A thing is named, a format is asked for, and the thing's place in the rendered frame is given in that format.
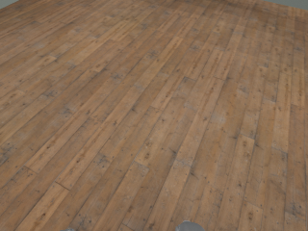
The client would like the right robot thigh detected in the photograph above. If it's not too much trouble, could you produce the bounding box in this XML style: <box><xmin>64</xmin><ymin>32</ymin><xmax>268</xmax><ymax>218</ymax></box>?
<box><xmin>175</xmin><ymin>221</ymin><xmax>205</xmax><ymax>231</ymax></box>

